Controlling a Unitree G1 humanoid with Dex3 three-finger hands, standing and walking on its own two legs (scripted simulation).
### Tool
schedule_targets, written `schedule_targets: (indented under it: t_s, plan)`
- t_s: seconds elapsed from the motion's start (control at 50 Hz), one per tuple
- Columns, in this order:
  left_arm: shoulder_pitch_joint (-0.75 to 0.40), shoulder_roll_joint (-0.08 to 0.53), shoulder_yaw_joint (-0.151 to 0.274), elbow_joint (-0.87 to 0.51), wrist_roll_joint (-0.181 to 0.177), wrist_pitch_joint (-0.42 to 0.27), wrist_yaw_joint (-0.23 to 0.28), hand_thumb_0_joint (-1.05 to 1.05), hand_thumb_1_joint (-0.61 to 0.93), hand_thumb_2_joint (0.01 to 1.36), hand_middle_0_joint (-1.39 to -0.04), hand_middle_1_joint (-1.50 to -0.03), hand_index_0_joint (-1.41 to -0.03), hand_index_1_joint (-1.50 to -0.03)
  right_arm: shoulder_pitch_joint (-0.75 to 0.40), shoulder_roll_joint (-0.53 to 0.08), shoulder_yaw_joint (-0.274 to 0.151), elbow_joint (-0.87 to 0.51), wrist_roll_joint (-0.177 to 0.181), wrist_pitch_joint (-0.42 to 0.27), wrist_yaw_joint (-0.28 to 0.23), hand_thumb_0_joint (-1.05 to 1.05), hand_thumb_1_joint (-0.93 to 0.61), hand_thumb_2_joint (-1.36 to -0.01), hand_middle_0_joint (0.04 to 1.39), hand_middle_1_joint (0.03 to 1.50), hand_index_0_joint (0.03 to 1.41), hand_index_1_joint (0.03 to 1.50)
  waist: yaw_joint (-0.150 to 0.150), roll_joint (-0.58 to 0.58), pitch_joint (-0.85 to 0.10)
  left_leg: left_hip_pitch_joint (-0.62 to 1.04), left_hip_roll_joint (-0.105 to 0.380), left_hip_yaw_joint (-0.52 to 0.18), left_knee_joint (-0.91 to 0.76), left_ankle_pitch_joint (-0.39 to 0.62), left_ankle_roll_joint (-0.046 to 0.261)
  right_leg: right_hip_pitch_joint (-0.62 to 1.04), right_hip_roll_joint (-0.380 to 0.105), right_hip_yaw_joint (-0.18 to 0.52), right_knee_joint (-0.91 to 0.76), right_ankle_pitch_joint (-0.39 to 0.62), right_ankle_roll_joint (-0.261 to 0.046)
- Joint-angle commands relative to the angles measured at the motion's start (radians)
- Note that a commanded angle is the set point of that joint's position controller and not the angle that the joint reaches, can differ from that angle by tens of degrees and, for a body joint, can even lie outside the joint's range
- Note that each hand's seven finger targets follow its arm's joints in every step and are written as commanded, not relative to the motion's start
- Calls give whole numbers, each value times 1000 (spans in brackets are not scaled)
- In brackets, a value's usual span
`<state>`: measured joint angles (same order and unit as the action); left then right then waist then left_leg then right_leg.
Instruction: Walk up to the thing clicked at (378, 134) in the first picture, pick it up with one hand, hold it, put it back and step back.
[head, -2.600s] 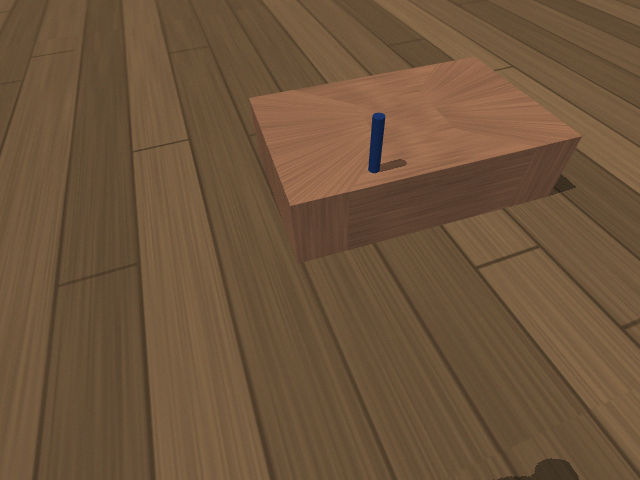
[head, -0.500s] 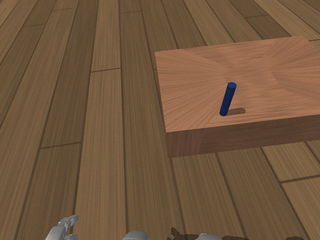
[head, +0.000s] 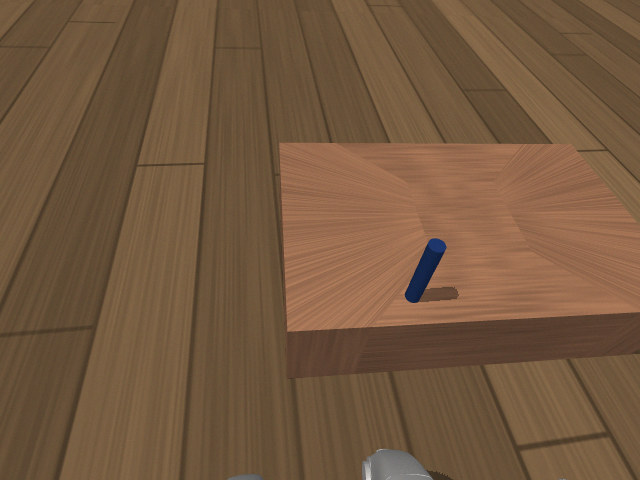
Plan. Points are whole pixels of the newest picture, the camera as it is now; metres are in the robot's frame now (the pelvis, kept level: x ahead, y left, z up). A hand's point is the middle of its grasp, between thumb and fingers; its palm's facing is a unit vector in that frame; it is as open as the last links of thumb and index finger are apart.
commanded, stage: walk up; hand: right
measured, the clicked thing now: (423, 273) +0.63 -0.25 -0.32
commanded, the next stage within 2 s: none
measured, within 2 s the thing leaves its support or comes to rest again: neither
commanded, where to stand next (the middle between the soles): +0.23 -0.08 m, yaw +4 degrees
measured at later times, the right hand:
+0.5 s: hand (586, 440) +0.21 -0.39 -0.15, palm faces -0.11 +0.94 -0.32, open 7.4 cm
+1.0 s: hand (545, 380) +0.30 -0.36 -0.15, palm faces -0.15 +0.93 -0.35, open 7.4 cm
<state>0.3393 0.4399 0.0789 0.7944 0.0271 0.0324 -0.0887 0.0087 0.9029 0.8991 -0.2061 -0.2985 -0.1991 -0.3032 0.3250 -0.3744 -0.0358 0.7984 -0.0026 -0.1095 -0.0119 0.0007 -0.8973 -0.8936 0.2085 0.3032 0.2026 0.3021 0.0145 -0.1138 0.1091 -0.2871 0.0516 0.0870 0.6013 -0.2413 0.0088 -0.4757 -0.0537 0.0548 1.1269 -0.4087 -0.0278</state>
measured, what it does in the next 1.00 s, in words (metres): walks ahead: right foot, then left foot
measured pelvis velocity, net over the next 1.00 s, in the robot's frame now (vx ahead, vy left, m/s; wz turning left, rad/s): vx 0.13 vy -0.12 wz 0.11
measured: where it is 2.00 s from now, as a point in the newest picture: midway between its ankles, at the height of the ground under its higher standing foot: outside the picture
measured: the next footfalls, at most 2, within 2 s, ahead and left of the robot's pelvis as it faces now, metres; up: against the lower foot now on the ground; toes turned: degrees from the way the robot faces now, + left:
right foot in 0.20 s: +0.17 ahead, -0.23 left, +0.00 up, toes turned -5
left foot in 0.70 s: +0.24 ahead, -0.01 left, +0.00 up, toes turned +7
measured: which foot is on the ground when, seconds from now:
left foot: down 0.00-0.22, up 0.24-0.68, down 0.70-1.00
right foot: up 0.00-0.18, down 0.20-0.74, up 0.76-0.96, down 0.98-1.00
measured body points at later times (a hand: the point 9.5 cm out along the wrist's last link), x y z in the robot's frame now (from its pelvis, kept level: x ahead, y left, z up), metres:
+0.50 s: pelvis +0.12 -0.13 +0.01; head +0.15 -0.16 +0.46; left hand +0.12 +0.19 -0.08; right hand +0.22 -0.44 -0.12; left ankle +0.19 +0.02 -0.67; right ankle +0.13 -0.22 -0.72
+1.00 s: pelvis +0.13 -0.12 -0.01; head +0.17 -0.14 +0.43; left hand +0.16 +0.21 -0.11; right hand +0.31 -0.41 -0.13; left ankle +0.20 -0.01 -0.72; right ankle +0.17 -0.25 -0.73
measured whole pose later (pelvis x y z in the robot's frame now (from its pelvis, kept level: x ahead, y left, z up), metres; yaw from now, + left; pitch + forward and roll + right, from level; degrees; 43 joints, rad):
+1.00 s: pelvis +0.13 -0.12 -0.01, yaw +6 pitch -3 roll -1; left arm 0.24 0.38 0.02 0.89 0.00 -0.05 0.04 0.00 0.90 0.90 -0.21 -0.30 -0.20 -0.30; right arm 0.11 -0.41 -0.05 0.80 -0.03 0.05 0.04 0.00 -0.90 -0.89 0.21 0.30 0.20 0.30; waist 0.01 0.06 0.13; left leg -0.41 -0.01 0.01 0.73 -0.26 0.05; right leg -0.31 -0.04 -0.05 0.72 -0.35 0.00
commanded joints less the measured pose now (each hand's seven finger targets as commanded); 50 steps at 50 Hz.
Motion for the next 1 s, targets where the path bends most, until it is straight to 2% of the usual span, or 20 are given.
schedule_targets:
  t_s: [0.0, 0.08, 0.14, 0.18, 0.2, 0.22, 0.24, 0.32, 0.42, 0.48, 0.62, 0.68, 0.7, 0.72, 0.74, 0.82, 0.9, 0.94, 0.96, 0.98]
  plan:
    - [59, 158, 61, -61, -2, -24, -4, 0, 900, 900, -200, -300, -200, -300, 26, -331, -106, -56, -10, -25, -9, 0, -900, -900, 200, 300, 200, 300, -6, 311, -27, -8, 193, -170, -304, -87, 195, -21, -58, -29, -196, 72, 35]
    - [-8, 170, 70, -58, -2, -31, -15, 0, 900, 900, -200, -300, -200, -300, 0, -375, -118, -59, -15, -18, 3, 0, -900, -900, 200, 300, 200, 300, -20, 344, -46, -68, 197, -168, -298, -288, 184, 76, -56, -71, -371, 97, 22]
    - [81, 176, 81, -9, 1, -43, -8, 0, 900, 900, -200, -300, -200, -300, -67, -377, -119, -65, -17, 1, 7, 0, -900, -900, 200, 300, 200, 300, 46, 327, -72, -145, 187, -146, -204, -377, 165, 243, -33, -140, -465, 125, 6]
    - [204, 228, 107, 50, 10, -70, 15, 0, 900, 900, -200, -300, -200, -300, -12, -257, -82, -57, -25, 24, 5, 0, -900, -900, 200, 300, 200, 300, 105, 26, -124, -273, 87, -57, 185, -386, 115, 452, 10, -102, -565, 7, 1]
    - [242, 308, 124, 50, 25, -82, 28, 0, 900, 900, -200, -300, -200, -300, -3, -154, -49, -67, -18, 28, 4, 0, -900, -900, 200, 300, 200, 300, 133, -255, -77, -434, -42, 13, 501, -360, 59, 443, -168, 228, -773, -281, -37]
    - [164, 346, 114, 1, 20, -91, 36, 0, 900, 900, -200, -300, -200, -300, -34, -191, -53, -79, 0, 32, -5, 0, -900, -900, 200, 300, 200, 300, 118, -249, -16, -527, -92, -101, 618, -313, 25, 331, -334, 565, -967, -354, -119]
    - [58, 379, 112, -30, 7, -89, 38, 0, 900, 900, -200, -300, -200, -300, -10, -267, -76, -62, -4, 29, -15, 0, -900, -900, 200, 300, 200, 300, 71, -193, 17, -484, -31, -179, 635, -275, 27, 268, -378, 627, -993, -391, -189]
    - [13, 248, 69, -7, -23, -116, 62, 0, 900, 900, -200, -300, -200, -300, 70, -256, -73, 33, 13, 31, 13, 0, -900, -900, 200, 300, 200, 300, 4, -56, 10, -363, 4, -201, 520, -75, 32, 277, -222, 200, -842, 108, -114]
    - [56, 213, 43, -4, -23, -143, 92, 0, 900, 900, -200, -300, -200, -300, 14, -197, -61, 14, 1, 74, 27, 0, -900, -900, 200, 300, 200, 300, 14, 12, -18, -290, -45, -213, 366, -21, 7, 333, -233, 16, -747, 775, -105]
    - [44, 210, 40, -10, -15, -140, 110, 0, 900, 900, -200, -300, -200, -300, -22, -175, -55, -2, -5, 92, 26, 0, -900, -900, 200, 300, 200, 300, 21, -6, -60, -248, -57, -180, 275, 29, 11, 385, -233, -43, -706, 944, -81]
    - [7, 232, 36, -25, -23, -113, 131, 0, 900, 900, -200, -300, -200, -300, -121, -180, -59, -31, -19, 109, 32, 0, -900, -900, 200, 300, 200, 300, 38, -21, -99, -140, -24, -87, 112, -10, 45, 395, -268, -35, -585, 883, -109]
    - [-16, 229, 24, -27, -33, -106, 135, 0, 900, 900, -200, -300, -200, -300, -58, -201, -69, -15, -32, 98, 31, 0, -900, -900, 200, 300, 200, 300, -27, 39, -160, 56, -40, -92, -74, 143, 106, 321, -213, -94, -386, 792, -87]
    - [-7, 193, 14, -37, -38, -108, 134, 0, 900, 900, -200, -300, -200, -300, -19, -257, -89, -3, -33, 93, 23, 0, -900, -900, 200, 300, 200, 300, -50, 180, -214, 197, 46, -235, -98, 397, 169, 207, -128, -137, -188, 651, -29]
    - [6, 134, 0, -52, -51, -107, 131, 0, 900, 900, -200, -300, -200, -300, -19, -311, -104, -18, -27, 87, 16, 0, -900, -900, 200, 300, 200, 300, -52, 341, -266, 352, 216, -479, -76, 699, 280, 5, 10, -157, -3, 166, 29]
    - [-2, 134, 5, -26, -50, -87, 140, 0, 900, 900, -200, -300, -200, -300, -27, -292, -96, -11, -4, 90, 13, 0, -900, -900, 200, 300, 200, 300, -52, 334, -275, 292, 297, -547, -113, 656, 375, 22, 29, -104, 12, -233, 23]
    - [10, 166, 6, 33, -37, -71, 129, 0, 900, 900, -200, -300, -200, -300, -203, -246, -74, -48, -20, 118, 10, 0, -900, -900, 200, 300, 200, 300, 3, 273, -94, -90, 151, -299, -200, 119, 240, 121, -20, -68, -133, -150, -3]
    - [38, 149, 7, 74, -30, -88, 144, 0, 900, 900, -200, -300, -200, -300, -192, -266, -84, -48, -36, 136, 29, 0, -900, -900, 200, 300, 200, 300, -14, 286, -118, -18, 120, -307, -138, 88, 231, 139, 28, -133, -380, -28, 20]
    - [106, 149, 12, 109, -19, -100, 155, 0, 900, 900, -200, -300, -200, -300, -237, -262, -87, -69, -34, 150, 40, 0, -900, -900, 200, 300, 200, 300, 23, 253, -159, -60, 104, -267, -45, 24, 207, 267, 50, -161, -553, 135, 19]
    - [112, 175, 22, 118, -8, -108, 160, 0, 900, 900, -200, -300, -200, -300, -237, -222, -76, -67, -26, 157, 43, 0, -900, -900, 200, 300, 200, 300, 38, 183, -161, -131, 78, -251, 25, -45, 164, 344, 40, -113, -625, 152, 14]
    - [122, 239, 43, 109, 11, -116, 164, 0, 900, 900, -200, -300, -200, -300, -239, -162, -60, -79, -22, 158, 43, 0, -900, -900, 200, 300, 200, 300, 61, 11, -135, -259, 11, -202, 185, -132, 98, 353, -134, 169, -753, 14, -42]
